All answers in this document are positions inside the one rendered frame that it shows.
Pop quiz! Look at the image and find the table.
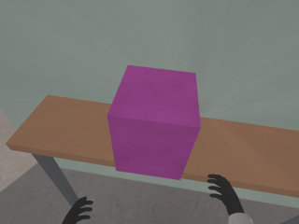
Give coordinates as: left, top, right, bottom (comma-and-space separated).
6, 95, 299, 224

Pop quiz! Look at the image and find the robot right forearm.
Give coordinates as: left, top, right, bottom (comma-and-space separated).
228, 213, 253, 224

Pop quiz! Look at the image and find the carton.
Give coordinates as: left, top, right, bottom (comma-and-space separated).
107, 65, 201, 180

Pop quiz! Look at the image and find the right robot hand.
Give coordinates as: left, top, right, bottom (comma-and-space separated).
207, 174, 245, 216

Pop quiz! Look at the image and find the left robot hand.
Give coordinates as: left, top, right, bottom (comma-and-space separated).
62, 196, 93, 224

